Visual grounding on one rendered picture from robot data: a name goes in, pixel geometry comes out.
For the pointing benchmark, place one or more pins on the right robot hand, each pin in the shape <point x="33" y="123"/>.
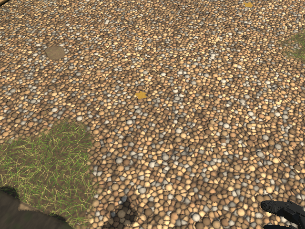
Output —
<point x="287" y="209"/>

